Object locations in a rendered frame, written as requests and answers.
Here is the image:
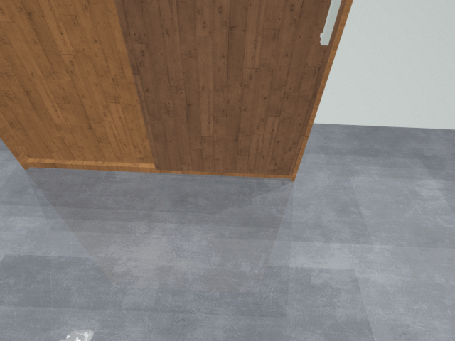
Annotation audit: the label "handle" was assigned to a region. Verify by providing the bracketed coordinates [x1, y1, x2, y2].
[320, 0, 341, 45]

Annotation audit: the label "wardrobe door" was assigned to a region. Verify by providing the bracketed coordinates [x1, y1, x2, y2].
[114, 0, 347, 175]
[0, 0, 154, 163]

